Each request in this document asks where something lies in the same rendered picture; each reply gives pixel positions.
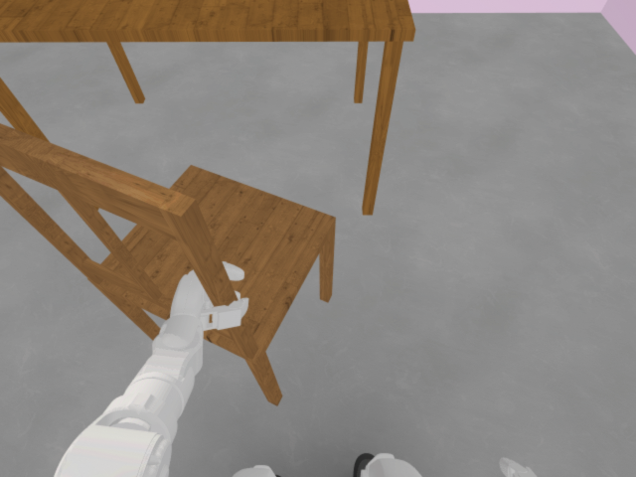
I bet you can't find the robot right shin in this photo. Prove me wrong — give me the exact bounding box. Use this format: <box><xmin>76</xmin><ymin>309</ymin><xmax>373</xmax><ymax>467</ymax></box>
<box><xmin>368</xmin><ymin>453</ymin><xmax>395</xmax><ymax>465</ymax></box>

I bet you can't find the table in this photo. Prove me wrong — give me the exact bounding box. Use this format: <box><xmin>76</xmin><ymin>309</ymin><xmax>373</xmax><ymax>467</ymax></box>
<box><xmin>0</xmin><ymin>0</ymin><xmax>415</xmax><ymax>216</ymax></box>

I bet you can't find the robot left forearm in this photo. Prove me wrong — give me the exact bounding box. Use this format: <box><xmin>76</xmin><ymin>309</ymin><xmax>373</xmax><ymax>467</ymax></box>
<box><xmin>54</xmin><ymin>315</ymin><xmax>204</xmax><ymax>477</ymax></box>

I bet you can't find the left robot hand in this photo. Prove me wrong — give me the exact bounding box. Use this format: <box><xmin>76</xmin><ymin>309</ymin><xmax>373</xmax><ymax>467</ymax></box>
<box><xmin>170</xmin><ymin>261</ymin><xmax>248</xmax><ymax>331</ymax></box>

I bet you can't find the right robot foot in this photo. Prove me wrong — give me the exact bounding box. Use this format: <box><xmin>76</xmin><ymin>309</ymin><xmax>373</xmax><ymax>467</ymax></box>
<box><xmin>353</xmin><ymin>453</ymin><xmax>375</xmax><ymax>477</ymax></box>

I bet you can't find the chair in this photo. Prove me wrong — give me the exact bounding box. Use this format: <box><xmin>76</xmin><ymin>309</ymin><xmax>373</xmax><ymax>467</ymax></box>
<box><xmin>0</xmin><ymin>123</ymin><xmax>336</xmax><ymax>406</ymax></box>

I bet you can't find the left robot upper arm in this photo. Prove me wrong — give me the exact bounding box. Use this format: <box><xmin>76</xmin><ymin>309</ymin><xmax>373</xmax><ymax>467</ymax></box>
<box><xmin>60</xmin><ymin>425</ymin><xmax>172</xmax><ymax>477</ymax></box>

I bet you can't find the right robot hand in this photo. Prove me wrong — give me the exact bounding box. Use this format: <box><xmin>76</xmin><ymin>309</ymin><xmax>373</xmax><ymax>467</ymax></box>
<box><xmin>500</xmin><ymin>457</ymin><xmax>537</xmax><ymax>477</ymax></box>

